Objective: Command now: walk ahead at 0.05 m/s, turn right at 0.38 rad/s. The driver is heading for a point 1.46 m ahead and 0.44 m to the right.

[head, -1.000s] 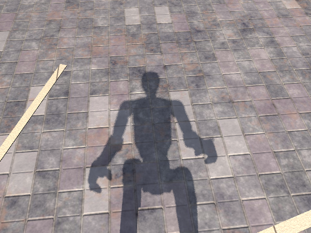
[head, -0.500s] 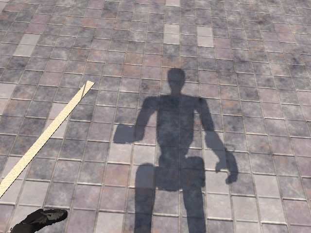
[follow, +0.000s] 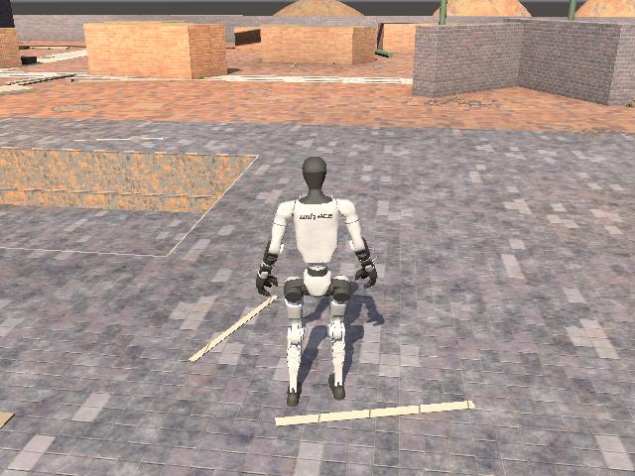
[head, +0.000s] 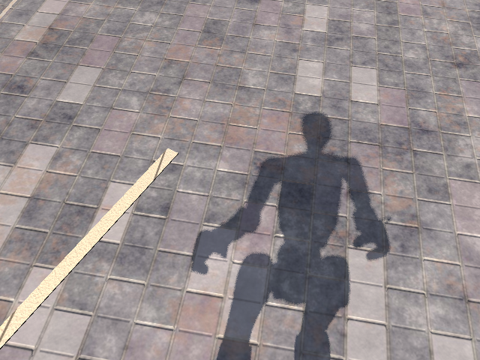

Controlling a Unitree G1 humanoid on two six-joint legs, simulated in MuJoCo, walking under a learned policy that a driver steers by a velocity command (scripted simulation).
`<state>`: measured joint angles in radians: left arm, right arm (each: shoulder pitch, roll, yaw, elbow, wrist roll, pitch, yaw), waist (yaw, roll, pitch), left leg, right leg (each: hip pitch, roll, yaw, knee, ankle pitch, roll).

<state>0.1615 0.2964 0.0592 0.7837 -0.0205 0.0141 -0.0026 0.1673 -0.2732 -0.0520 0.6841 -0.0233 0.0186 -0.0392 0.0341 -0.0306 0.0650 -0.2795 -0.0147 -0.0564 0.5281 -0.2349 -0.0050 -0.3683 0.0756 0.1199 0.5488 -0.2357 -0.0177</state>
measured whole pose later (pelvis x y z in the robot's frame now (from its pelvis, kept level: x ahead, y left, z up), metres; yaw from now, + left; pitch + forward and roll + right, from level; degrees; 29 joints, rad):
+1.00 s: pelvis +0.03 -0.02 +0.01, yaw -28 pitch +0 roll +0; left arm 0.17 0.31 0.07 0.73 -0.01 0.05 0.02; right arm 0.17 -0.24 -0.04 0.73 -0.01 -0.01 -0.01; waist -0.01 -0.03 0.05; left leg -0.24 0.00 -0.04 0.47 -0.23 0.01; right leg -0.32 0.01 0.10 0.77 -0.45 0.10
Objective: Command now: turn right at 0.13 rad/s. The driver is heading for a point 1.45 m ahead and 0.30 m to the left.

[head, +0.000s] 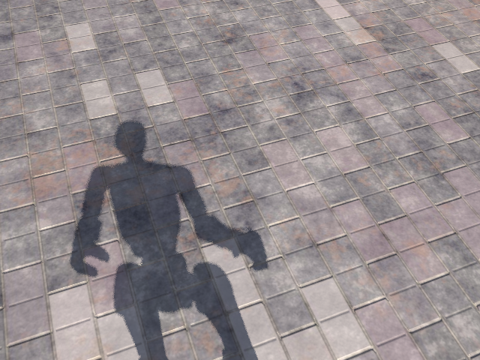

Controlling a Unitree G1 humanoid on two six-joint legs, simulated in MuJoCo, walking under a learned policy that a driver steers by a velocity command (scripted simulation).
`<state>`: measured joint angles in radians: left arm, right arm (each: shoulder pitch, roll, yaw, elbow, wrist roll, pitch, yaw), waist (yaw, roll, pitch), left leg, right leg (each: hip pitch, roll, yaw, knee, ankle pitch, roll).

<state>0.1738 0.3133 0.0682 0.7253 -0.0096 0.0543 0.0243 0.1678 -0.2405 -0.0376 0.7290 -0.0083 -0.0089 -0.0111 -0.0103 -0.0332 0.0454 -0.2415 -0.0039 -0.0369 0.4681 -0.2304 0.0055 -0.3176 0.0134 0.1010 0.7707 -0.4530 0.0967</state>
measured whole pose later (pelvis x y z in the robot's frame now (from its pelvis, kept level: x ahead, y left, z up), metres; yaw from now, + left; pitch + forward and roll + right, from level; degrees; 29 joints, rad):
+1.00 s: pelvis +0.00 -0.03 +0.00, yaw +0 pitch -2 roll +0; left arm 0.25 0.23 0.01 1.02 0.00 0.00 0.03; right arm 0.23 -0.24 -0.03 1.06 0.00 0.01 -0.05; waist -0.01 0.00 0.03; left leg -0.21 0.04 -0.06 0.50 -0.27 -0.05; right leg -0.15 0.03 0.05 0.49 -0.31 -0.01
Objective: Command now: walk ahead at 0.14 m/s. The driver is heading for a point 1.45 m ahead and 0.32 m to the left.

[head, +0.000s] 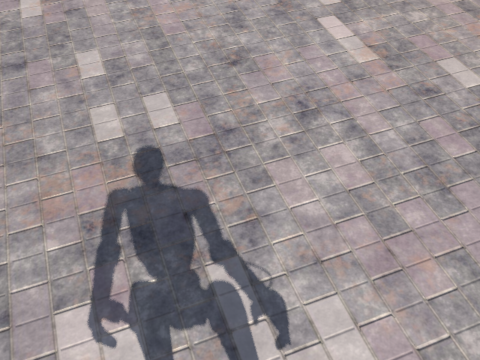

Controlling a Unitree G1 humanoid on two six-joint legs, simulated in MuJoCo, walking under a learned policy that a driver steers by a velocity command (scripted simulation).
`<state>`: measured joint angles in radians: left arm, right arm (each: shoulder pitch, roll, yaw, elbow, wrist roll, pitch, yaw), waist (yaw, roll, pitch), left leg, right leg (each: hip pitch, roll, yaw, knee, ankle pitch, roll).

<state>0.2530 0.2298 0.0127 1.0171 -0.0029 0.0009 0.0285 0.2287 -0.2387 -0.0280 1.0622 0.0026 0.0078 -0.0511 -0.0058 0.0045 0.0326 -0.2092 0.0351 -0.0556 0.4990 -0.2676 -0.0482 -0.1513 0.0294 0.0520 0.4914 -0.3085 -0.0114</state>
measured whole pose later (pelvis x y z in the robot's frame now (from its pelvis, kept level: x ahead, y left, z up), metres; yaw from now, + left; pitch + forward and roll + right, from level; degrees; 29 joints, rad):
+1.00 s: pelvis +0.39 -0.01 +0.01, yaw +0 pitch +0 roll -3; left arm 0.22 0.24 0.02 1.03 0.01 -0.07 -0.01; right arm 0.13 -0.25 -0.04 0.91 0.00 -0.04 -0.03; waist 0.04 0.05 0.03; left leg -0.51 0.09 -0.05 0.66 -0.13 -0.03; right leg -0.15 0.09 -0.07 0.31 -0.17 -0.07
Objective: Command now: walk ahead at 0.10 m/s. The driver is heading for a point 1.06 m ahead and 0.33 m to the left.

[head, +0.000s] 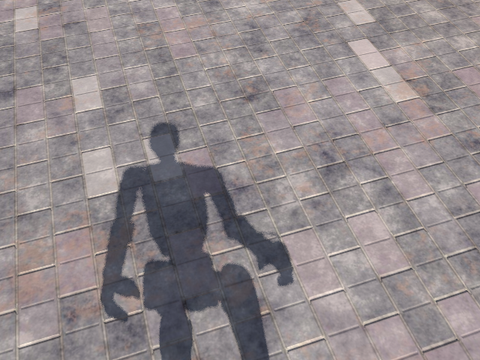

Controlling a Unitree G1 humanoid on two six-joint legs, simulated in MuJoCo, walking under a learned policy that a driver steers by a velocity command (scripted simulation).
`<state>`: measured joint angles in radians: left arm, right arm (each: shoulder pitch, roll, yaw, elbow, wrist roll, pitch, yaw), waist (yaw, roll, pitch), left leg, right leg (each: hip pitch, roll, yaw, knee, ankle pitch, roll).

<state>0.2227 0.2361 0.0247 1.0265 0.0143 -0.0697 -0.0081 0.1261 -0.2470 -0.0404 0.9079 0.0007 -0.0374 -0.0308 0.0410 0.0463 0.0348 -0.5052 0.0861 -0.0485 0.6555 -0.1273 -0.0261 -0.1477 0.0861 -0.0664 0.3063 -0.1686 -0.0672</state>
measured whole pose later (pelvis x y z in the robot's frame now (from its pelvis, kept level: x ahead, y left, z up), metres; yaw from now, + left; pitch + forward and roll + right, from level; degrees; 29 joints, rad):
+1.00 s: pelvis +0.22 +0.07 +0.00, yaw -1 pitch +0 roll -1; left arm 0.23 0.25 0.07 0.99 -0.03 -0.09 0.01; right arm 0.30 -0.20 -0.03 1.02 0.00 -0.10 0.03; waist -0.02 -0.01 0.00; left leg -0.08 -0.05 0.07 0.33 -0.25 0.08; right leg -0.52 -0.09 0.01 1.13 -0.25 -0.05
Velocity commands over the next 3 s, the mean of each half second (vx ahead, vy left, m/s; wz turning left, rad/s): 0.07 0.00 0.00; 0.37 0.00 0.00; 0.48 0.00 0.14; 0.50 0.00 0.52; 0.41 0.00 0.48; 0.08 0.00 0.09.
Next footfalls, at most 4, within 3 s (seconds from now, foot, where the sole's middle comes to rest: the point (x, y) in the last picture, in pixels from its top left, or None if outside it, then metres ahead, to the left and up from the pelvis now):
0.06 left None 0.14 0.14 -0.78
0.80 left None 0.22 0.14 -0.78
1.34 right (288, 324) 0.59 -0.08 -0.78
1.90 left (190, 250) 0.82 0.23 -0.78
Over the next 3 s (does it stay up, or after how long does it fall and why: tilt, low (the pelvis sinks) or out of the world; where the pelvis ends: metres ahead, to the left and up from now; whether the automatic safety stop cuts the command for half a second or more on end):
stays up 1.05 0.26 -0.01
